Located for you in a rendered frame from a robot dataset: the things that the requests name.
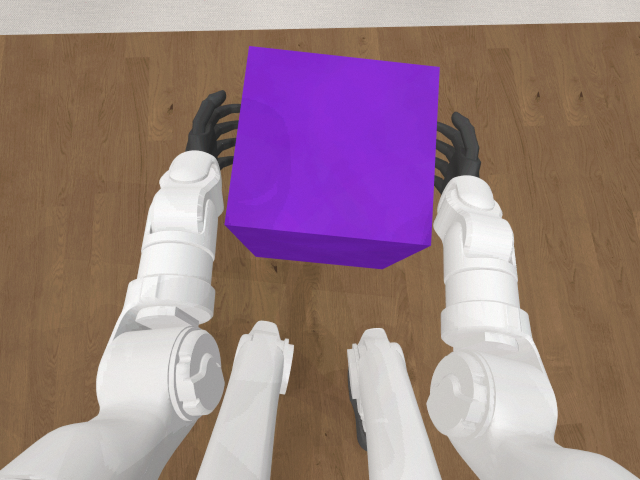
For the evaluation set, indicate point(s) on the carton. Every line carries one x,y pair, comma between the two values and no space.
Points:
334,159

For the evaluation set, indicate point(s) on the right robot upper arm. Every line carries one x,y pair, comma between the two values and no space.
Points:
501,415

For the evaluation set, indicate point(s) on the robot left hand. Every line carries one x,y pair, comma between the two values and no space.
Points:
205,130

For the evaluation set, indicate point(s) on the left robot upper arm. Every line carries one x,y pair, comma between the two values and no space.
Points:
153,385

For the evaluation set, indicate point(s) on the right robot forearm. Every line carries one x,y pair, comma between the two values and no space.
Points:
480,275

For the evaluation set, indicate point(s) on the robot right foot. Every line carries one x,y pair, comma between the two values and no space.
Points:
361,435

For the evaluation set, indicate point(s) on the left robot forearm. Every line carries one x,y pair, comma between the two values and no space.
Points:
173,285

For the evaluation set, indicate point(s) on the robot right hand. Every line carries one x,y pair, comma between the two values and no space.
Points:
463,157

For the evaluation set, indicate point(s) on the right robot thigh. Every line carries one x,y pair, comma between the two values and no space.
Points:
398,446

